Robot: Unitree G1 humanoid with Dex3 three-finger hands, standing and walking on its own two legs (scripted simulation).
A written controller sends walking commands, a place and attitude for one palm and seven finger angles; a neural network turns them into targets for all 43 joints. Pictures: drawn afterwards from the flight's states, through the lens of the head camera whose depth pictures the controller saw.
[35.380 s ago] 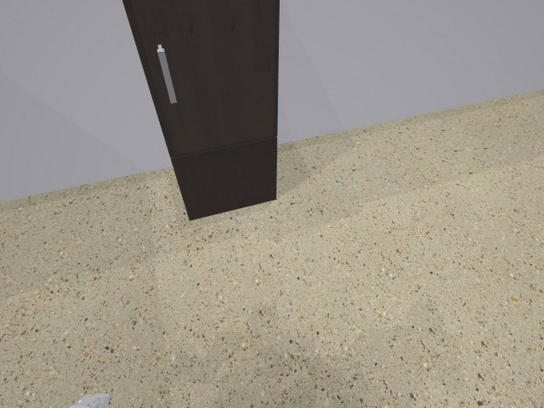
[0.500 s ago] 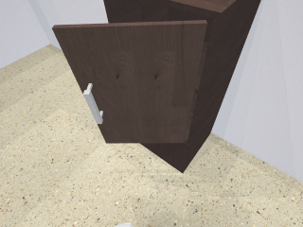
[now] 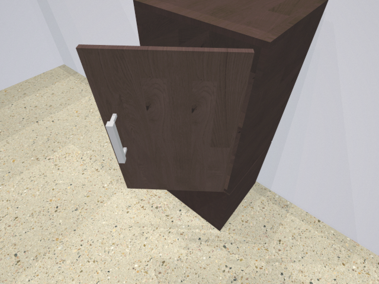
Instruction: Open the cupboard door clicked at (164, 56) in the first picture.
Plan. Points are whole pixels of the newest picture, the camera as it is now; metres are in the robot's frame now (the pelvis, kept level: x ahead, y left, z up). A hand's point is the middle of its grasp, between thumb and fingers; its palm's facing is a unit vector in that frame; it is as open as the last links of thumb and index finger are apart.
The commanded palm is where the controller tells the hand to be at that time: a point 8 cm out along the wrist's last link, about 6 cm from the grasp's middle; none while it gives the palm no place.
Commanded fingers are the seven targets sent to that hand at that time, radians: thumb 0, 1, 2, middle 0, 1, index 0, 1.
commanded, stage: look again from close up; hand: left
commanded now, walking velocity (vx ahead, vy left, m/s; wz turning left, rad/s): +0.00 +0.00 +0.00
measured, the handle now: (118, 139) +0.51 +0.24 -0.03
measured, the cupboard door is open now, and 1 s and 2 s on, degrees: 37 37 37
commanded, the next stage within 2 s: shuffle to correct the standing spot in 0.46 s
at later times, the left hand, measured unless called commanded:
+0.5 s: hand out of the picture +0.01 +0.18 -0.17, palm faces +0.02 -0.98 -0.19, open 7.4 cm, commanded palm none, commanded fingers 0.00 0.90 0.90 -0.20 -0.30 -0.20 -0.30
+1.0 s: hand out of the picture +0.03 +0.23 -0.18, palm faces +0.00 -0.98 -0.22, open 7.4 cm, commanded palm none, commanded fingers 0.00 0.90 0.90 -0.20 -0.30 -0.20 -0.30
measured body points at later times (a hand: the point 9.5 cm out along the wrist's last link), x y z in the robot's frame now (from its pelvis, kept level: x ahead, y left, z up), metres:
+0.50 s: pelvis +0.02 +0.01 +0.00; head +0.02 +0.01 +0.45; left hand +0.01 +0.24 -0.16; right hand +0.05 -0.22 -0.16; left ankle +0.01 +0.11 -0.74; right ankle -0.02 -0.07 -0.74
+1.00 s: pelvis -0.02 +0.05 -0.01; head -0.02 +0.06 +0.44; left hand +0.03 +0.28 -0.16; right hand +0.04 -0.18 -0.15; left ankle +0.02 +0.12 -0.74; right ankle -0.02 -0.07 -0.74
